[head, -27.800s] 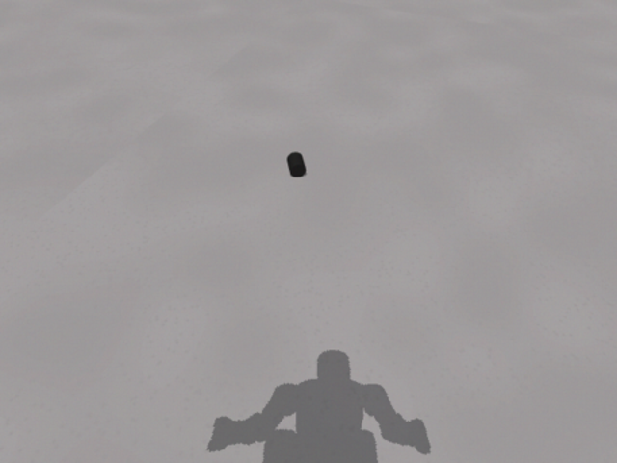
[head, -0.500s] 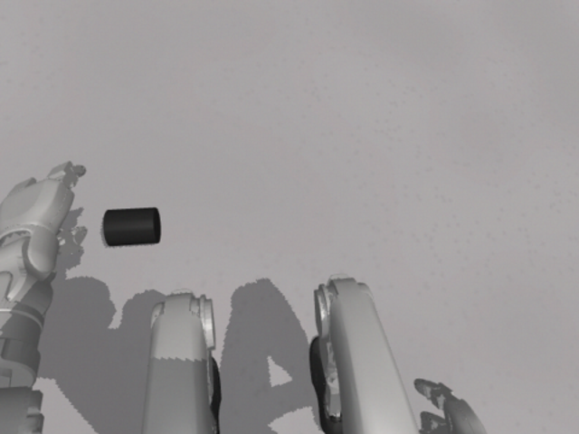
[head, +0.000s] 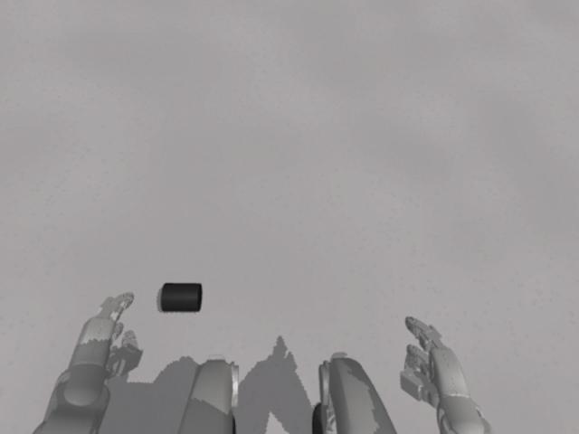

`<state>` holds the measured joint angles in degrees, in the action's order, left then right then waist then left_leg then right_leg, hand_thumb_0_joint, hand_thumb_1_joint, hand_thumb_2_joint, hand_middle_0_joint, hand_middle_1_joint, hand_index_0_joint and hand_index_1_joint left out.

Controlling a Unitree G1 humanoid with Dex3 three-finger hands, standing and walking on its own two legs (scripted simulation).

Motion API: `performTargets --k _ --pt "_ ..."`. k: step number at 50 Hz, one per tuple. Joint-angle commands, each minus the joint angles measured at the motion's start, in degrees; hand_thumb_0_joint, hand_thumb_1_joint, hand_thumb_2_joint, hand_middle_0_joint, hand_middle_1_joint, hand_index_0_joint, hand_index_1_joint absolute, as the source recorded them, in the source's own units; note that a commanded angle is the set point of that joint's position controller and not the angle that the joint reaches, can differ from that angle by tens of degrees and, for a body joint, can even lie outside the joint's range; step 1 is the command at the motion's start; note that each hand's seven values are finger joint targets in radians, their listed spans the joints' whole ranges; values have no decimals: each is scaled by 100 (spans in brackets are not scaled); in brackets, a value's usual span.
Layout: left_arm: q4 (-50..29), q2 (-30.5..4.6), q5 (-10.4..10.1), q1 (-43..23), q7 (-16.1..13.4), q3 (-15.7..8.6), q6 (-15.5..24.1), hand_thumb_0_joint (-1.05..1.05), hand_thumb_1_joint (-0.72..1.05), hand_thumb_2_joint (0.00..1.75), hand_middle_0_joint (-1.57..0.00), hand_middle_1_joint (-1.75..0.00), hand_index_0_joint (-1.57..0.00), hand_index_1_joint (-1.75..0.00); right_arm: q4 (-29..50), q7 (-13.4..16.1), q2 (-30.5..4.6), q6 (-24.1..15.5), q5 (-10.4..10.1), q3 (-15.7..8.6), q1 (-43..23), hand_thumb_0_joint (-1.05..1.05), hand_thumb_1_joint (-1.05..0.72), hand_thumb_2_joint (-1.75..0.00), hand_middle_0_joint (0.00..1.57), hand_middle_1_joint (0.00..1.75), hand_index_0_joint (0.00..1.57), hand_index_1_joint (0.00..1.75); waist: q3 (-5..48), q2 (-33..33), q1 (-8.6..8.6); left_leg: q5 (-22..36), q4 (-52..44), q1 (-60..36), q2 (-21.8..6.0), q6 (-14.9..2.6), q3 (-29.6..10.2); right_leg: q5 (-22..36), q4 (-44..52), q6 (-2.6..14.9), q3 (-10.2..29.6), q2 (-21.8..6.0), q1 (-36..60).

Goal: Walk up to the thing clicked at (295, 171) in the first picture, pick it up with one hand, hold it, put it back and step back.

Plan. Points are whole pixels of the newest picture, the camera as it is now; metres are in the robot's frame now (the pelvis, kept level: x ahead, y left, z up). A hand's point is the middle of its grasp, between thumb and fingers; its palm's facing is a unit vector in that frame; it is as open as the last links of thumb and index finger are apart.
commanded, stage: home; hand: left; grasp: from above
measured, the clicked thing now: (182, 297) +0.49 +0.25 -0.57
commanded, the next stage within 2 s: none
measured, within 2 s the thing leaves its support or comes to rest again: neither
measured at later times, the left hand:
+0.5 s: hand (113, 366) +0.21 +0.18 +0.06, palm faces +0.09 -0.97 -0.21, open 7.4 cm
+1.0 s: hand (117, 374) +0.21 +0.18 +0.06, palm faces +0.08 -0.97 -0.21, open 7.4 cm
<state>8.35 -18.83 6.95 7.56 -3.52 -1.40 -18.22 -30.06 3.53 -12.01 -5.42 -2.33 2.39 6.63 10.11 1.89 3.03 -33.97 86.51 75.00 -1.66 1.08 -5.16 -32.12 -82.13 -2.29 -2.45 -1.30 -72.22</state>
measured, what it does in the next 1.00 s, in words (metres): rises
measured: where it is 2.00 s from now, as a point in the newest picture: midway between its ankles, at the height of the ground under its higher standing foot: outside the picture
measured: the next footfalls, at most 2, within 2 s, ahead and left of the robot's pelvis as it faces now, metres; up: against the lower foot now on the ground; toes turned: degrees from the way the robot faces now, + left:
none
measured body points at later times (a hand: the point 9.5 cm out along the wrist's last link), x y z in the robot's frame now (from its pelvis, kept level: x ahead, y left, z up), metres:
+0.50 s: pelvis +0.06 +0.00 +0.11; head +0.07 +0.00 +0.56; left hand +0.21 +0.23 +0.08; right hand +0.23 -0.24 +0.05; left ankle +0.06 +0.12 -0.57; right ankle +0.06 -0.15 -0.57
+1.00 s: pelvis +0.05 -0.01 +0.11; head +0.07 -0.01 +0.56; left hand +0.20 +0.23 +0.08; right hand +0.22 -0.25 +0.04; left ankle +0.06 +0.12 -0.57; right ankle +0.06 -0.15 -0.57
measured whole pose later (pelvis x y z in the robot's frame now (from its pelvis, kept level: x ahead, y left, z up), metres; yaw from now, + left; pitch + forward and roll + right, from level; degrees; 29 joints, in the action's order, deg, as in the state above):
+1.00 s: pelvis +0.05 -0.01 +0.11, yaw +2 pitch +9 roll -3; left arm -7.3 -12.5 -2.6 28.6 -1.1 -1.8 -26.5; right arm -30.9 10.2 -12.6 -13.9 -0.5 2.1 16.7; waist 8.8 3.0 2.1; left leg -28.1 58.0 39.3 -2.3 1.6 -4.2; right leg -26.5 -54.0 -1.5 -3.0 -1.1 -36.7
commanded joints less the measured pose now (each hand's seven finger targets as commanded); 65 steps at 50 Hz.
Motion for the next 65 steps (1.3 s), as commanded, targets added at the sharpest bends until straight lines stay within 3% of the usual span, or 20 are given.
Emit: performTargets --k 1,7,12,15,24,35,43,52,60,65 --pt "-1456 -556 -419 10 -186 -412 -88 0 90 90 -20 -30 -20 -30 691 302 -826 -348 3 -322 253 0 -90 -90 20 30 20 30 1693 496 110 556 -2246 -2397 68 -130 -109 659 1762 312 -2 185 1654" --pt "-2028 -205 -927 1018 -172 -528 -459 0 90 90 -20 -30 -20 -30 802 603 -682 -582 23 -220 564 0 -90 -90 20 30 20 30 1261 297 66 1276 -2869 -3077 113 -155 121 1241 2724 271 -32 215 2869" --pt "-2536 -15 -1085 1712 -104 -507 -631 0 90 90 -20 -30 -20 -30 913 740 -628 -749 51 -217 696 0 -90 -90 20 30 20 30 956 231 -23 1873 -3347 -3624 114 -128 173 1722 3182 250 -136 244 3437" --pt "-2665 80 -1064 2021 -27 -433 -672 0 90 90 -20 -30 -20 -30 962 769 -623 -825 88 -237 719 0 -90 -90 20 30 20 30 761 191 -31 2137 -3541 -3842 108 -113 155 1893 3326 257 -194 270 3611" --pt "-2714 50 -966 1998 184 -401 -617 0 90 90 -20 -30 -20 -30 947 757 -726 -1025 164 -357 650 0 -90 -90 20 30 20 30 231 26 2 1858 -3802 -4018 148 -160 291 1604 3670 206 -259 277 3672" --pt "-2637 32 -915 1922 212 -411 -542 0 90 90 -20 -30 -20 -30 867 722 -749 -1147 207 -361 563 0 -90 -90 20 30 20 30 343 51 -45 1976 -3728 -4146 199 -165 358 1819 3681 173 -170 215 3832" --pt "-2640 30 -917 1960 193 -384 -550 0 90 90 -20 -30 -20 -30 860 730 -759 -1165 209 -350 492 0 -90 -90 20 30 20 30 297 23 -83 1602 -3841 -4032 197 -169 312 1453 3732 188 -201 231 3816" --pt "-2632 29 -932 1972 188 -395 -537 0 90 90 -20 -30 -20 -30 822 755 -745 -1180 204 -363 534 0 -90 -90 20 30 20 30 379 59 -90 1756 -3820 -4072 163 -153 299 1553 3668 200 -211 251 3827" --pt "-2620 35 -931 1917 209 -385 -572 0 90 90 -20 -30 -20 -30 813 754 -764 -1205 200 -358 506 0 -90 -90 20 30 20 30 152 103 -105 1336 -3961 -3976 134 -141 253 1163 3700 210 -232 273 3693" --pt "-2700 20 -939 1928 215 -410 -588 0 90 90 -20 -30 -20 -30 820 756 -758 -1230 195 -367 534 0 -90 -90 20 30 20 30 280 164 -101 1480 -3911 -4025 136 -135 286 1280 3665 214 -215 264 3750"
